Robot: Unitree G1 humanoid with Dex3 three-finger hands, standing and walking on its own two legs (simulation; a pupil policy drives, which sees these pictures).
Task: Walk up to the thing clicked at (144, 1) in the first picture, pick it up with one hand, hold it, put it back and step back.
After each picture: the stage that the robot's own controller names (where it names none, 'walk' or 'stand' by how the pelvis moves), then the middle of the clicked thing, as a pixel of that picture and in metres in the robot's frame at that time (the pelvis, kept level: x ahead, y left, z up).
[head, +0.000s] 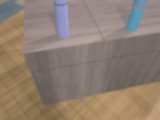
stand; (137, 11) +0.87 -0.30 +0.01
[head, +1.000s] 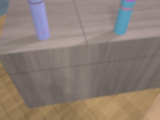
rise first; (124, 12) +0.78 -0.19 +0.04
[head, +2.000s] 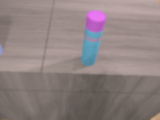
rise first; (92, 41) +0.54 +0.02 +0.04
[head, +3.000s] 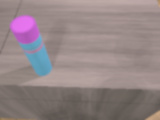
stand; (35, 50) +0.42 +0.21 +0.05
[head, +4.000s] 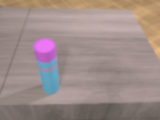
stand; (48, 70) +0.41 +0.16 +0.02
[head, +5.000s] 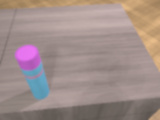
stand; (35, 75) +0.39 +0.19 +0.01
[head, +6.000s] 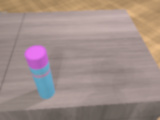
stand; (42, 75) +0.40 +0.18 +0.01
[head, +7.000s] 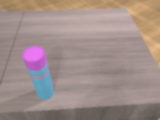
stand; (40, 76) +0.39 +0.18 +0.01
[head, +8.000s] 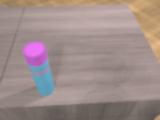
rise first; (41, 72) +0.40 +0.17 +0.01
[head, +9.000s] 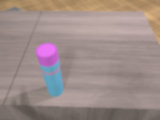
rise first; (51, 73) +0.41 +0.16 +0.01
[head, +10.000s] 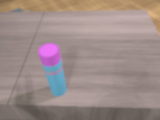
go down; (54, 72) +0.41 +0.16 +0.01
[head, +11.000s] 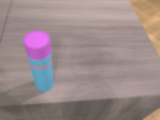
go down; (41, 66) +0.40 +0.14 +0.05
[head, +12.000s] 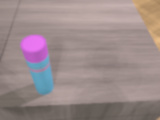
close in; (40, 69) +0.40 +0.15 +0.04
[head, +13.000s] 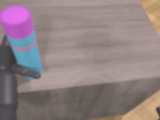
close; (25, 48) +0.43 +0.16 +0.09
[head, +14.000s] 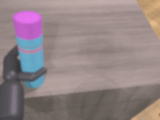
lift; (31, 54) +0.42 +0.15 +0.08
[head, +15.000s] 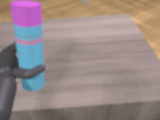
lift; (30, 49) +0.35 +0.16 +0.22
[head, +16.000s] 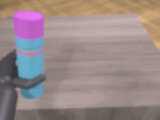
hold; (30, 59) +0.33 +0.16 +0.19
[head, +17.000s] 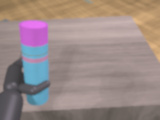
hold; (36, 66) +0.33 +0.15 +0.17
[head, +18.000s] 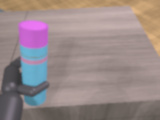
hold; (34, 67) +0.33 +0.15 +0.15
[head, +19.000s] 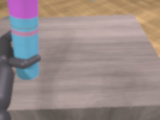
crouch; (25, 40) +0.38 +0.18 +0.22
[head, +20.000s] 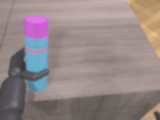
lower; (36, 56) +0.42 +0.15 +0.09
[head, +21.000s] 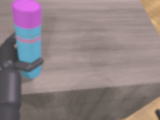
lower; (29, 44) +0.44 +0.16 +0.09
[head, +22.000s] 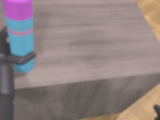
lower; (21, 37) +0.47 +0.16 +0.10
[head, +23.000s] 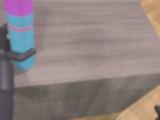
lower; (21, 34) +0.47 +0.16 +0.10
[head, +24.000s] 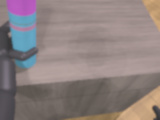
rest; (23, 32) +0.47 +0.16 +0.10
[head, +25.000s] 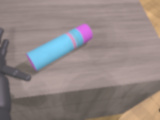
withdraw; (61, 45) +0.50 +0.04 -0.01
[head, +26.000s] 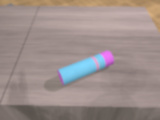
sink last; (86, 67) +0.49 +0.02 -0.04
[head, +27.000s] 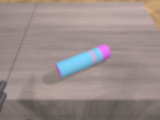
stand; (83, 60) +0.52 +0.03 -0.03
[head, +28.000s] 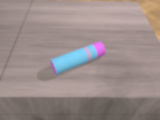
stand; (78, 57) +0.53 +0.04 -0.03
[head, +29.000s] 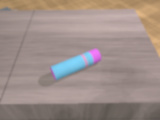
walk; (76, 63) +0.54 +0.05 -0.08
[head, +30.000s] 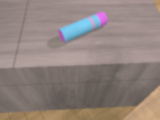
walk; (83, 26) +0.68 +0.02 -0.06
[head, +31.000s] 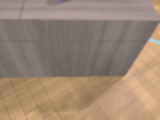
walk; out of the picture +0.98 +0.05 -0.05
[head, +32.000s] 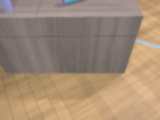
stand; out of the picture +1.26 +0.12 -0.06
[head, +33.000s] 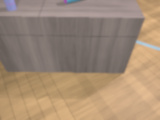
stand; out of the picture +1.30 +0.07 -0.08
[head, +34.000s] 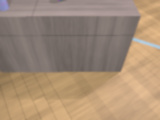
stand; out of the picture +1.29 +0.11 -0.08
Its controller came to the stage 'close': yes
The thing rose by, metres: 0.20
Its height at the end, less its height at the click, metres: -0.09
